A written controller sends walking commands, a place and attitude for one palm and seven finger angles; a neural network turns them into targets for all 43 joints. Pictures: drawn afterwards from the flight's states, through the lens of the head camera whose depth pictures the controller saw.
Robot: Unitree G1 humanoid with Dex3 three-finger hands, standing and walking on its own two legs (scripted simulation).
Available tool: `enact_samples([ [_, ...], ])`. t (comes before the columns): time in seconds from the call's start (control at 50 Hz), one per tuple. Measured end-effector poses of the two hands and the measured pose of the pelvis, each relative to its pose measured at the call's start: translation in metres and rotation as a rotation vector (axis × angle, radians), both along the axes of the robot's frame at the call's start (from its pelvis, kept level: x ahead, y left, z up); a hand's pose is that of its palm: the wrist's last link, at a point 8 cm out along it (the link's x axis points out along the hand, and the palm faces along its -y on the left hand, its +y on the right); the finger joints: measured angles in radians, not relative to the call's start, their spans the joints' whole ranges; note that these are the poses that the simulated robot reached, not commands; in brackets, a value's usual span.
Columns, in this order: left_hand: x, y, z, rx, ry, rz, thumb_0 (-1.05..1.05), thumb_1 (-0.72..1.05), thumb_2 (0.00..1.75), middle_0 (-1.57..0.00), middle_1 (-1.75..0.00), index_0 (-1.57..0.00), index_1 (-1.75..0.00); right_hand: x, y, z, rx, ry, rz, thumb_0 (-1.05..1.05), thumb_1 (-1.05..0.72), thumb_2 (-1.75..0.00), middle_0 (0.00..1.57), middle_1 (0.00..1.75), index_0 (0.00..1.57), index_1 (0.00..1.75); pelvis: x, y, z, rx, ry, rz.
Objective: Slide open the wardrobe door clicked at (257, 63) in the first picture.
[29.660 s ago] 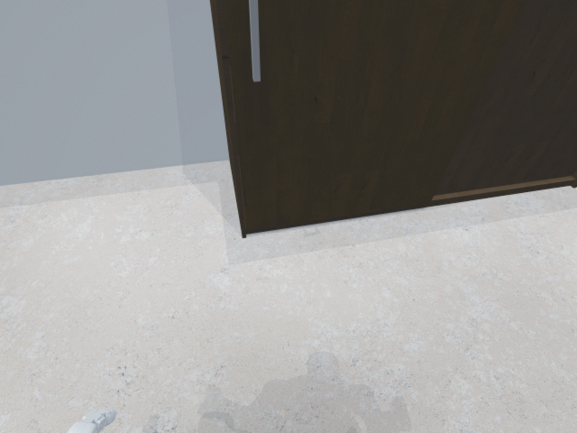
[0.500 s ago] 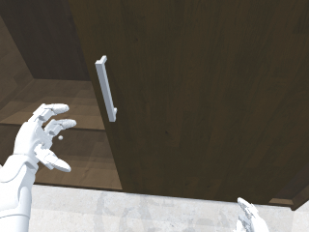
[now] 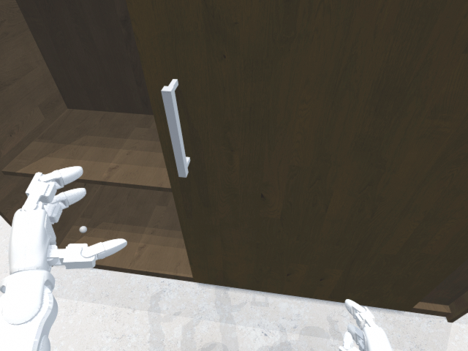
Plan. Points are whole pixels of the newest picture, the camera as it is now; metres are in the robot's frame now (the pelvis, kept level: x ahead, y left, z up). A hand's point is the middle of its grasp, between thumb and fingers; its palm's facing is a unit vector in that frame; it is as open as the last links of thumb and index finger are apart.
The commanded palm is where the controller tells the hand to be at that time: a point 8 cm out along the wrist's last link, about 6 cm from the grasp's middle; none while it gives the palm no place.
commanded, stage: draw the hand back to the body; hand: left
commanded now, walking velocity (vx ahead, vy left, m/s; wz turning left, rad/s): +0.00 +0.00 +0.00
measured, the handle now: (179, 132) +0.52 +0.20 +0.11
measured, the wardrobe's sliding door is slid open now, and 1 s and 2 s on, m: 0.70 0.70 0.70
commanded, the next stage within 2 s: step back with the hand held close in 0.76 s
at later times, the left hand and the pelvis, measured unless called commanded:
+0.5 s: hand (56, 234) +0.20 +0.26 +0.17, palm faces +0.47 -0.80 -0.37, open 7.9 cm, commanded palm +0.16 +0.30 +0.17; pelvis +0.03 +0.00 +0.00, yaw +0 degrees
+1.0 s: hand (52, 223) +0.22 +0.28 +0.17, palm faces +0.48 -0.78 -0.40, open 7.4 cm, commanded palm +0.16 +0.30 +0.17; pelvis +0.02 +0.00 +0.00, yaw +0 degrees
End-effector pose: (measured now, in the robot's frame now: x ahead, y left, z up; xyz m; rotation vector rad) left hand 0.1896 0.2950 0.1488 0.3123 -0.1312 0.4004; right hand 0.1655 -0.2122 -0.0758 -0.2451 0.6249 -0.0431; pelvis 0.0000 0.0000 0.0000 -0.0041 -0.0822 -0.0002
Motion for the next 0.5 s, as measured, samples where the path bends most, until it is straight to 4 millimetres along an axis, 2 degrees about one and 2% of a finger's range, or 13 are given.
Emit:
enact_samples([
  [0.16, -0.008, 0.005, 0.023, 0.079, -0.056, 0.04, -0.01, 0.19, 0.55, -0.23, -0.72, -0.23, -0.72, 0.007, -0.004, -0.003, -0.005, 0.02, -0.015, 0.02, -0.9, -0.89, 0.2, 0.3, 0.2, 0.3, 0.011, 0.003, 0.002, 0.001, -0.013, -0.003],
  [0.34, -0.018, 0.001, 0.022, 0.105, -0.018, 0.022, 0.0, 0.51, 0.71, -0.22, -0.53, -0.22, -0.52, 0.03, -0.004, 0.009, -0.003, -0.026, -0.016, 0.02, -0.9, -0.89, 0.2, 0.3, 0.2, 0.3, 0.021, 0.003, 0.003, 0.001, -0.01, -0.01],
  [0.5, -0.032, 0.005, 0.033, 0.141, -0.037, 0.062, 0.0, 0.77, 0.83, -0.22, -0.38, -0.21, -0.37, 0.046, 0.002, 0.013, -0.001, -0.049, 0.016, 0.02, -0.9, -0.89, 0.2, 0.3, 0.2, 0.3, 0.026, 0.004, 0.003, -0.003, -0.012, 0.0],
])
